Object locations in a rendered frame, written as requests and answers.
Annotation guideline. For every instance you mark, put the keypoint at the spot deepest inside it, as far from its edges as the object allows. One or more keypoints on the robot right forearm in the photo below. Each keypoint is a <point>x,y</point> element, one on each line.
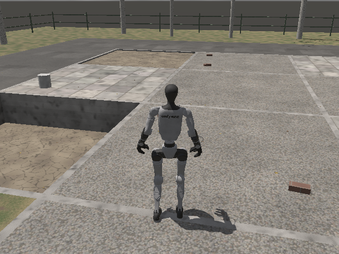
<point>196,141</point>

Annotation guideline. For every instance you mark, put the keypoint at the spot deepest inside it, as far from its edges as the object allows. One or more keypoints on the robot right foot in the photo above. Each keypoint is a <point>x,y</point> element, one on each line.
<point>179,213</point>

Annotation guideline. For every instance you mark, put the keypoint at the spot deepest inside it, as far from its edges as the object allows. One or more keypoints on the left robot hand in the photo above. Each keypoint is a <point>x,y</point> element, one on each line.
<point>145,146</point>

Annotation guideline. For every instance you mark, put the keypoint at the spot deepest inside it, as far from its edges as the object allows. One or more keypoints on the robot left forearm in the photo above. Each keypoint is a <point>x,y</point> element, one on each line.
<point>143,138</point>

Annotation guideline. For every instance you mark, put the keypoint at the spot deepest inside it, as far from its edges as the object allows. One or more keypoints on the robot left upper arm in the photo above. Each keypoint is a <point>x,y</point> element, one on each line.
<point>150,120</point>

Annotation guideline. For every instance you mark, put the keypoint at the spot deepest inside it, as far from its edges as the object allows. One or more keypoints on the right robot hand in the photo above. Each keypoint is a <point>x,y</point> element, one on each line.
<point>194,149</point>

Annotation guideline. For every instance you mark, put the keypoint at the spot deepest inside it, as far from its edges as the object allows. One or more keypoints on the robot right upper arm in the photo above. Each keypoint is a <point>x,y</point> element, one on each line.
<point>189,120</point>

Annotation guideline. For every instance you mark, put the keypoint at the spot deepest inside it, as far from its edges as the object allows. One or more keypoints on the right robot shin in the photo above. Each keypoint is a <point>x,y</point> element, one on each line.
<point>180,194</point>

